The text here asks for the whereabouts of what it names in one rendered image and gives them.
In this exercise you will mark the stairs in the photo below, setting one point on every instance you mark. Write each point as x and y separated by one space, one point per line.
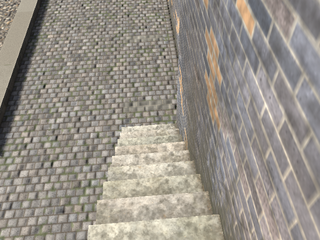
153 192

